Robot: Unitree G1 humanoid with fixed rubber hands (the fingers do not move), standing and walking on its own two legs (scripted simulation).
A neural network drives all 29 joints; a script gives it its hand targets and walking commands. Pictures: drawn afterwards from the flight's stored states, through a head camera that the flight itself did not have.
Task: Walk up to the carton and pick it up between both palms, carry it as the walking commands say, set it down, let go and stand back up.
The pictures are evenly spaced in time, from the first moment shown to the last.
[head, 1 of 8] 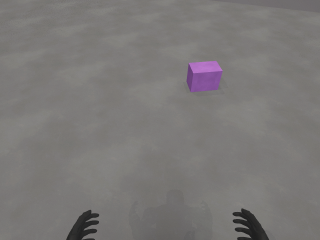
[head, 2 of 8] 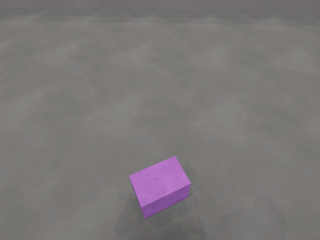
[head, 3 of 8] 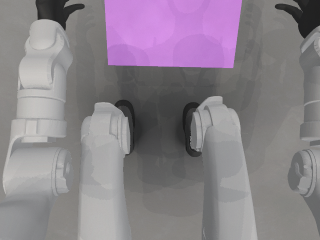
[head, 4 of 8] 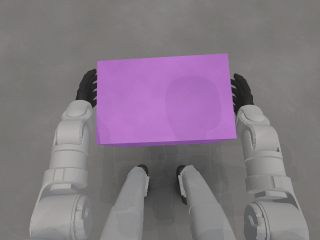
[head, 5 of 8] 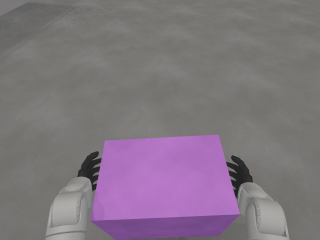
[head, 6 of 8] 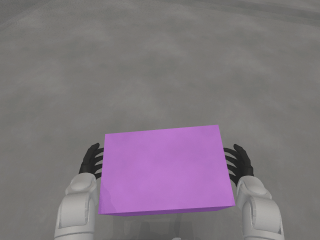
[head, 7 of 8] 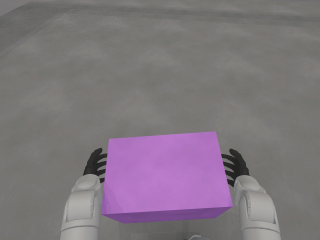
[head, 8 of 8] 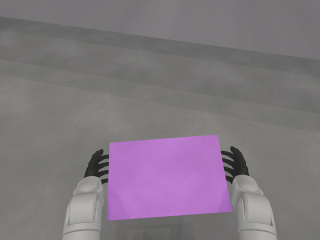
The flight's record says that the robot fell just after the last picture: no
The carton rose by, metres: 0.68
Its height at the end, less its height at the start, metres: +0.56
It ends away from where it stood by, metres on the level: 3.34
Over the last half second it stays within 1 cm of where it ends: no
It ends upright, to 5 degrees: no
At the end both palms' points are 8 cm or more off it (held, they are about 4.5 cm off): no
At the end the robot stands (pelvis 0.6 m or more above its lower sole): yes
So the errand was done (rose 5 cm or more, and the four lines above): no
